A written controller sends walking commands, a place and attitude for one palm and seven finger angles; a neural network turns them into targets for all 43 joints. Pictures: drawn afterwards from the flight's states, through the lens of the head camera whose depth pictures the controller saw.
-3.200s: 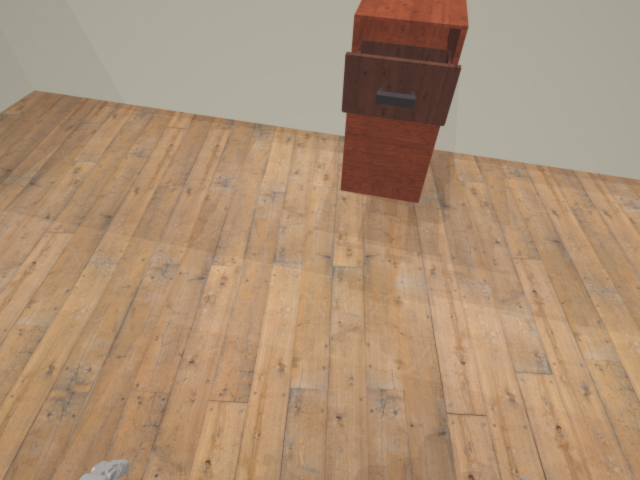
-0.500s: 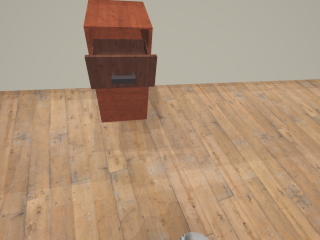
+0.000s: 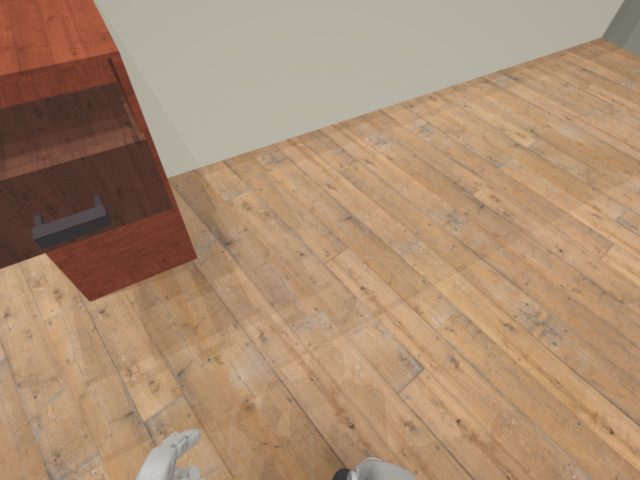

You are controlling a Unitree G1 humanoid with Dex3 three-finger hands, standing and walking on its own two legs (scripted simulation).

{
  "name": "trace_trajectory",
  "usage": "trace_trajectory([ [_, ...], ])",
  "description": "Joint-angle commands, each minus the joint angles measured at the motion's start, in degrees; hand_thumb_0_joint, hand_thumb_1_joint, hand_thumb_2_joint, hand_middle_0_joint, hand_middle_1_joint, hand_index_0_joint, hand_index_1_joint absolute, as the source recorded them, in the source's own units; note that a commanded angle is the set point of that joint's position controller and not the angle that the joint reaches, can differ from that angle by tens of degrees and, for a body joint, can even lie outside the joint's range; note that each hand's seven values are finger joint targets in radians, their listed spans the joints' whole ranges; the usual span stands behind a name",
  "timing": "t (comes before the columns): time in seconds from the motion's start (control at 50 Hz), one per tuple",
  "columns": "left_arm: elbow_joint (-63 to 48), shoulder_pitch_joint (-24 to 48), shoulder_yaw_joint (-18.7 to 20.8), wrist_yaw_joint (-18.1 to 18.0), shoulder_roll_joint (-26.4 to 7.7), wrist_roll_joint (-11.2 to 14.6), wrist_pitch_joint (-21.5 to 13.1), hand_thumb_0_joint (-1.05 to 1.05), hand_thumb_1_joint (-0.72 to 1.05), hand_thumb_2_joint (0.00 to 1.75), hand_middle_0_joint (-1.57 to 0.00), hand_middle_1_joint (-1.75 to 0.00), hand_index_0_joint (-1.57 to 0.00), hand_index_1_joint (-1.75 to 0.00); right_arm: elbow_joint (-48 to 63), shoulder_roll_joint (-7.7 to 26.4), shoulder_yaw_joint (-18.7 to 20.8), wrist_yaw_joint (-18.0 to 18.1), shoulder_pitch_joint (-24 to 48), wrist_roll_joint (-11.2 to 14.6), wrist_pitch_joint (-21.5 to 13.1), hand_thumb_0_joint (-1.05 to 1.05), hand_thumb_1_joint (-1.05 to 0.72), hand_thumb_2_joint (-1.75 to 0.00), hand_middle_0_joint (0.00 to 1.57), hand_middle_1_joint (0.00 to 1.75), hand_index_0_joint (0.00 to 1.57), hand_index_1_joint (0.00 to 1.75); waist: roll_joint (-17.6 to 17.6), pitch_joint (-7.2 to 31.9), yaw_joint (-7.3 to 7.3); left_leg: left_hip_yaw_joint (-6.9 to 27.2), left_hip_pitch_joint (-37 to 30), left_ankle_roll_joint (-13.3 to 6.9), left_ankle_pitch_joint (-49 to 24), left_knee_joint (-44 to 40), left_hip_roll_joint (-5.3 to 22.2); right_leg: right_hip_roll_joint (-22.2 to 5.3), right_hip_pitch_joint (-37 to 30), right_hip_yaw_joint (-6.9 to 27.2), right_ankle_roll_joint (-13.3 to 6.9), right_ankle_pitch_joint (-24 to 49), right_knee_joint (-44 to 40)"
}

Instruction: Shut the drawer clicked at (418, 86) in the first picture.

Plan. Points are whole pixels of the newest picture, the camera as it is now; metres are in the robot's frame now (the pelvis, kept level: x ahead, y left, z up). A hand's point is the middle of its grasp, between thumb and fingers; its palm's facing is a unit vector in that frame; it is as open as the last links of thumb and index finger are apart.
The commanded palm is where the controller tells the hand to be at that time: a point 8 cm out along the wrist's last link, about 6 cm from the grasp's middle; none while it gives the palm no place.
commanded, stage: turn to face it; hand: left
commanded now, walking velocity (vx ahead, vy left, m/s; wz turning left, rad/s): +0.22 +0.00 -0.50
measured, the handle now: (71, 217) +0.53 +0.44 -0.06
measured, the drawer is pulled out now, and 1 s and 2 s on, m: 0.30 0.30 0.30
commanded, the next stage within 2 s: take the last steps up to it in 1.14 s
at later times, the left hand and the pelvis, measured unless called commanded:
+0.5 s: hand (159, 479) +0.15 +0.22 -0.18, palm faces +0.18 -0.97 -0.14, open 7.4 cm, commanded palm none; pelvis +0.13 +0.04 +0.01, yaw +6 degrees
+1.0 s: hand (135, 448) +0.18 +0.25 -0.13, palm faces +0.34 -0.90 -0.28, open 7.4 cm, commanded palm none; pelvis +0.14 +0.01 +0.03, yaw +19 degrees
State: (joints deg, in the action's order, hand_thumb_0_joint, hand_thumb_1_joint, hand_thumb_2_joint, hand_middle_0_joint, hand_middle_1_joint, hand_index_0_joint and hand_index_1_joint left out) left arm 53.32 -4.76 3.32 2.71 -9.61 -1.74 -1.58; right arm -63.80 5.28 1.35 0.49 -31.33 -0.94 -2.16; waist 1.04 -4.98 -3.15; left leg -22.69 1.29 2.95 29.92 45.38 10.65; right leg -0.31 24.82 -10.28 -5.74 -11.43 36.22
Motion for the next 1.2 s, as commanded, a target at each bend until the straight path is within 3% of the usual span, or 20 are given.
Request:
trace_trajectory([
  [0.0,1.56,-19.86,4.69,-3.05,-16.72,2.01,-0.18,0.00,0.90,0.90,-0.20,-0.30,-0.20,-0.30,10.65,8.53,2.78,1.00,10.25,0.76,-1.92,0.00,-0.90,-0.90,0.20,0.30,0.20,0.30,0.64,12.23,9.35,18.58,38.93,-0.84,0.13,41.81,-2.43,-23.59,-36.45,34.97,-14.04,31.31,-13.99],
  [0.06,-0.18,-10.59,1.96,-3.42,-9.13,1.54,-1.62,0.00,0.90,0.90,-0.20,-0.30,-0.20,-0.30,8.56,7.59,2.36,0.81,9.87,-0.16,-0.12,0.00,-0.90,-0.90,0.20,0.30,0.20,0.30,-1.86,5.15,2.86,21.06,30.31,-0.65,-10.30,32.80,0.37,-16.54,-13.36,20.56,-6.25,28.64,-18.48],
  [0.12,0.52,-7.88,0.68,-3.99,-6.48,0.67,-2.40,0.00,0.90,0.90,-0.20,-0.30,-0.20,-0.30,5.34,5.42,1.54,0.90,3.56,-0.47,1.85,0.00,-0.90,-0.90,0.20,0.30,0.20,0.30,1.00,5.41,-1.37,20.76,25.53,-0.22,-12.54,25.65,-1.09,-13.06,-6.81,11.67,-4.71,32.16,-19.13],
  [0.18,1.36,-7.53,-0.03,-4.00,-5.46,0.66,-2.27,0.00,0.90,0.90,-0.20,-0.30,-0.20,-0.30,5.72,4.50,1.10,0.56,5.98,-0.08,2.40,0.00,-0.90,-0.90,0.20,0.30,0.20,0.30,3.86,5.77,-1.47,20.68,23.25,-0.15,-15.91,15.88,-2.23,-11.69,-6.04,8.16,-3.80,28.04,-19.86],
  [0.3,2.65,-11.48,0.68,-4.23,-7.83,0.44,-0.62,0.00,0.90,0.90,-0.20,-0.30,-0.20,-0.30,9.36,6.44,0.90,-0.27,18.33,0.09,1.82,0.00,-0.90,-0.90,0.20,0.30,0.20,0.30,5.29,2.67,3.90,17.71,23.32,-0.65,-13.61,-1.95,-5.24,-15.44,-15.54,7.32,-2.57,26.82,-15.79],
  [0.36,2.74,-12.36,1.14,-4.50,-8.96,0.76,0.35,0.00,0.90,0.90,-0.20,-0.30,-0.20,-0.30,9.83,8.29,1.38,-0.53,18.00,-0.32,2.22,0.00,-0.90,-0.90,0.20,0.30,0.20,0.30,4.61,2.81,3.16,17.20,17.22,-1.63,-17.34,-9.73,-6.49,-15.75,-15.48,5.12,-0.01,24.17,-9.29],
  [0.38,2.41,-12.33,1.37,-4.51,-8.97,0.83,0.76,0.00,0.90,0.90,-0.20,-0.30,-0.20,-0.30,9.29,10.47,1.94,-0.63,14.26,-0.49,2.16,0.00,-0.90,-0.90,0.20,0.30,0.20,0.30,-1.07,5.08,1.62,19.62,11.37,-2.62,-26.76,-14.45,-5.50,-14.36,-13.49,2.85,2.29,19.19,-1.30],
  [0.4,1.12,-13.55,1.50,-4.42,-6.99,1.50,1.06,0.00,0.90,0.90,-0.20,-0.30,-0.20,-0.30,9.59,14.89,2.97,-0.42,10.59,-1.03,1.85,0.00,-0.90,-0.90,0.20,0.30,0.20,0.30,-13.34,8.20,0.62,34.03,4.77,-8.13,-45.67,-19.32,4.58,-8.05,-5.37,-0.49,6.59,3.27,10.37],
  [0.42,-0.97,-12.84,0.83,-4.44,-5.53,1.76,1.11,0.00,0.90,0.90,-0.20,-0.30,-0.20,-0.30,9.39,18.18,3.46,-0.09,8.48,-0.69,2.02,0.00,-0.90,-0.90,0.20,0.30,0.20,0.30,-20.21,9.40,0.38,46.63,1.37,-16.22,-63.35,-23.54,14.15,-2.19,2.86,1.93,8.99,-27.54,24.70],
  [0.46,-1.33,-8.19,1.42,-4.63,-6.58,0.92,2.07,0.00,0.90,0.90,-0.20,-0.30,-0.20,-0.30,9.67,16.89,3.57,0.66,12.11,-0.33,2.35,0.00,-0.90,-0.90,0.20,0.30,0.20,0.30,-12.08,7.84,0.67,44.33,6.83,-16.36,-39.84,-27.57,10.68,-4.59,6.20,9.34,8.29,-22.83,31.99],
  [0.52,-0.77,-8.91,2.11,-3.81,-6.59,0.50,2.46,0.00,0.90,0.90,-0.20,-0.30,-0.20,-0.30,12.18,14.77,3.07,0.74,18.07,-0.26,2.09,0.00,-0.90,-0.90,0.20,0.30,0.20,0.30,-6.94,7.00,3.00,37.91,10.52,-12.56,-28.92,-29.02,4.71,-5.08,6.21,10.70,9.01,-11.92,32.51],
  [0.6,-0.29,-10.58,2.54,-3.80,-6.92,0.44,3.23,0.00,0.90,0.90,-0.20,-0.30,-0.20,-0.30,12.97,15.01,3.53,0.59,17.82,0.14,1.94,0.00,-0.90,-0.90,0.20,0.30,0.20,0.30,-7.35,9.05,3.11,35.97,9.72,-10.83,-24.03,-30.63,1.49,-4.76,5.65,10.83,10.28,-6.91,29.78],
  [0.86,-3.91,-4.55,1.99,-4.40,-8.16,0.82,3.60,0.00,0.90,0.90,-0.20,-0.30,-0.20,-0.30,12.23,16.89,4.79,0.44,14.08,-0.41,3.27,0.00,-0.90,-0.90,0.20,0.30,0.20,0.30,-9.65,7.92,0.60,46.12,6.92,-13.26,-23.19,-29.58,0.89,-1.95,3.92,11.61,10.35,-13.05,15.47],
  [1.0,-3.23,-11.64,1.50,-4.92,-8.09,1.36,2.98,0.00,0.90,0.90,-0.20,-0.30,-0.20,-0.30,13.74,16.96,4.85,-0.07,18.64,-0.30,3.93,0.00,-0.90,-0.90,0.20,0.30,0.20,0.30,-8.55,8.05,4.28,46.26,19.04,-10.99,-19.22,-26.73,-2.06,0.39,-15.01,10.98,8.11,-5.69,-4.99],
  [1.02,-2.90,-13.49,1.80,-5.04,-8.82,1.17,2.59,0.00,0.90,0.90,-0.20,-0.30,-0.20,-0.30,14.00,15.84,4.77,-0.26,19.18,0.01,4.05,0.00,-0.90,-0.90,0.20,0.30,0.20,0.30,-5.59,7.90,5.14,43.62,23.98,-8.53,-14.97,-24.41,-4.53,-1.08,-21.37,11.57,7.52,-2.24,-13.33],
  [1.04,-3.25,-13.95,2.43,-5.37,-12.64,0.40,1.98,0.00,0.90,0.90,-0.20,-0.30,-0.20,-0.30,14.27,12.48,4.43,-0.49,18.05,0.60,4.18,0.00,-0.90,-0.90,0.20,0.30,0.20,0.30,6.24,7.91,5.21,37.01,32.17,-4.59,-6.95,-13.11,-10.40,-11.75,-26.50,23.31,4.17,-9.52,-22.43],
  [1.06,-5.08,-11.41,2.86,-5.24,-16.90,-0.06,2.09,0.00,0.90,0.90,-0.20,-0.30,-0.20,-0.30,15.60,11.07,4.37,-0.24,17.92,0.29,4.06,0.00,-0.90,-0.90,0.20,0.30,0.20,0.30,18.51,4.62,4.92,26.58,36.77,-1.03,0.19,2.51,-16.99,-25.27,-20.06,37.34,-1.71,-12.07,-26.96],
  [1.08,-6.63,-7.48,2.57,-5.36,-15.92,0.68,2.49,0.00,0.90,0.90,-0.20,-0.30,-0.20,-0.30,15.07,14.56,5.20,-0.24,18.04,-0.48,4.36,0.00,-0.90,-0.90,0.20,0.30,0.20,0.30,10.43,3.83,3.64,28.60,31.28,-1.52,0.13,11.91,-13.79,-26.65,-9.92,33.06,-3.96,-10.09,-26.64],
  [1.12,-6.92,-2.91,1.70,-5.19,-11.16,0.97,1.59,0.00,0.90,0.90,-0.20,-0.30,-0.20,-0.30,12.07,13.02,4.95,-0.76,16.52,-0.68,5.29,0.00,-0.90,-0.90,0.20,0.30,0.20,0.30,6.85,0.45,0.82,27.85,30.13,-1.17,-6.77,19.30,-12.07,-17.86,-7.44,23.39,-1.33,-1.64,-24.10],
  [1.18,-5.42,-6.23,0.96,-4.75,-8.77,1.17,0.55,0.00,0.90,0.90,-0.20,-0.30,-0.20,-0.30,10.58,11.99,4.53,-1.01,14.90,-0.33,5.12,0.00,-0.90,-0.90,0.20,0.30,0.20,0.30,5.86,1.66,1.06,25.73,31.31,0.23,-11.91,22.46,-11.08,-14.01,-13.39,14.76,0.17,13.06,-20.02],
])
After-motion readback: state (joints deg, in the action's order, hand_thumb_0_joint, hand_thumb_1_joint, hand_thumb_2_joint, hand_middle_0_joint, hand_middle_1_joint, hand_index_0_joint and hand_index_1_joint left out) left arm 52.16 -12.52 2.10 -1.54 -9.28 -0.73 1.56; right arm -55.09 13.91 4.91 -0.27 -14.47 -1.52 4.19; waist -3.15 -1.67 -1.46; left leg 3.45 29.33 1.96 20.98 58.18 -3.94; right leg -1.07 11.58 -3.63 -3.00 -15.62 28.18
